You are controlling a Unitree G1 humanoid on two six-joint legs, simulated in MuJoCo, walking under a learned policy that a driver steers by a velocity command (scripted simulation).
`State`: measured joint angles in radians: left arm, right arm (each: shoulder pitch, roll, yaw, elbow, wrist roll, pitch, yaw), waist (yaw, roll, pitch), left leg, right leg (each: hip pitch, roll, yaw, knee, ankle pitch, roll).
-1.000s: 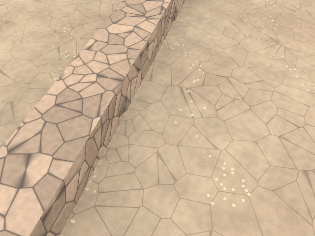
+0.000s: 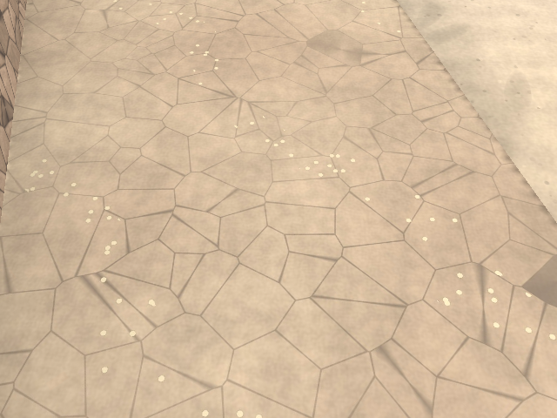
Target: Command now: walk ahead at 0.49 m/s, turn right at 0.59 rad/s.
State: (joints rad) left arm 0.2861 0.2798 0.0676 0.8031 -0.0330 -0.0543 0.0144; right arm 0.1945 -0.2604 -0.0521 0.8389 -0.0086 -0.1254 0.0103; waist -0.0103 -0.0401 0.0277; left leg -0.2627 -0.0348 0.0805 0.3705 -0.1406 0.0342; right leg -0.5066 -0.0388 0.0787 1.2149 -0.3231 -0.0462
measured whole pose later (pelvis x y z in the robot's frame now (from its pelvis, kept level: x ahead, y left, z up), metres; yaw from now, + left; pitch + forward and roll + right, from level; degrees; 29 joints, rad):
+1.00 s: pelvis +0.56 -0.10 -0.02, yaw -4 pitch +3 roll +0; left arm 0.31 0.27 0.05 0.83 -0.01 -0.09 0.01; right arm 0.12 -0.28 -0.06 0.75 0.02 -0.08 0.05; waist 0.01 0.00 0.04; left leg -0.50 -0.07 0.04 0.60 -0.16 0.10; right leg -0.21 0.01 0.00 1.10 -0.45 -0.01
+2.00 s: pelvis +1.08 -0.01 -0.02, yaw +32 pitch +2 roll -1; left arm 0.30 0.31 0.06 0.82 -0.02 -0.08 0.00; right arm 0.11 -0.29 -0.07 0.59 0.02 -0.03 0.04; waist 0.04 0.00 0.07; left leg -0.50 -0.05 0.03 0.66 -0.19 0.10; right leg -0.19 -0.06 -0.05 1.06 -0.51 0.02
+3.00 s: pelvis +1.58 +0.29 -0.01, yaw +19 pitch +3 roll +1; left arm 0.39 0.30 0.06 0.75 -0.03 -0.02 0.02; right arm 0.06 -0.27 -0.04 0.64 -0.01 -0.12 0.01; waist 0.07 -0.03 0.00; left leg -0.43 -0.05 -0.03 0.52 -0.13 0.02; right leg -0.20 0.10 0.22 0.85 -0.52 -0.05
